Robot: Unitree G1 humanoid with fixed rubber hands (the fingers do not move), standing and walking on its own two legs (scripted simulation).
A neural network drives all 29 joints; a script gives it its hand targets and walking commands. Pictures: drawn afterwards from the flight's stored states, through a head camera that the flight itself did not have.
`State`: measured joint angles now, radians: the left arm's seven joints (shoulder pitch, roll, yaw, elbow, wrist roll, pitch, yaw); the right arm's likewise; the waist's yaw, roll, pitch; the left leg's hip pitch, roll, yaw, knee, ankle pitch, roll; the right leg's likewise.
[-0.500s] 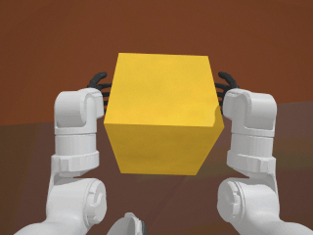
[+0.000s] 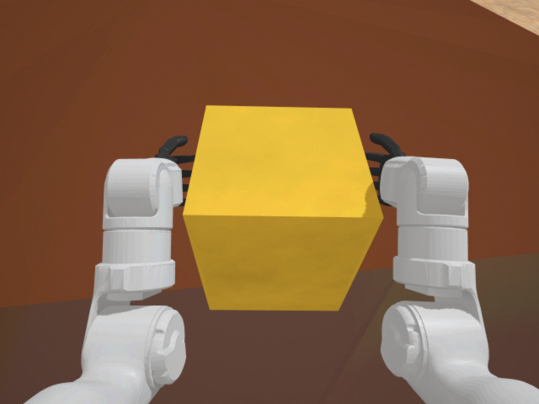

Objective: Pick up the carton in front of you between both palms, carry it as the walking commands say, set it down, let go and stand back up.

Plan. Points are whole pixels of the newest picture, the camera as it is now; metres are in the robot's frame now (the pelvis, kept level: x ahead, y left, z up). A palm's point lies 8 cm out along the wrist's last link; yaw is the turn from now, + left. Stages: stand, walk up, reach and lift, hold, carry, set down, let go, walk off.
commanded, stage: carry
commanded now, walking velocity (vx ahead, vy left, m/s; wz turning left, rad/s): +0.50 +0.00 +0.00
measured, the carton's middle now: (276, 214) +0.38 +0.01 +0.10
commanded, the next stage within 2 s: none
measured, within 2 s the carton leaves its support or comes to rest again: neither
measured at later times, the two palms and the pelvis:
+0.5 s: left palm (209, 59) +0.69 +0.14 +0.21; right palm (363, 73) +0.66 -0.15 +0.21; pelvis +0.30 +0.03 +0.06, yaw -1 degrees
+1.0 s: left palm out of the picture +0.97 +0.16 +0.28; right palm out of the picture +1.00 -0.14 +0.28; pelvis +0.61 -0.02 +0.12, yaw +0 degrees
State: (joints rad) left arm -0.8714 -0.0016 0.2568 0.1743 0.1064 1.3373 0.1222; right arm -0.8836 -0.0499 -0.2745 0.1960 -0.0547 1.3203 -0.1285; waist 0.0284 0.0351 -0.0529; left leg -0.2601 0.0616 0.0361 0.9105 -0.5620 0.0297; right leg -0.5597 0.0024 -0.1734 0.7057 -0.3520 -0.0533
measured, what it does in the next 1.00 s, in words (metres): climbs: left foot 0.05 m higher, then right foot 0.03 m higher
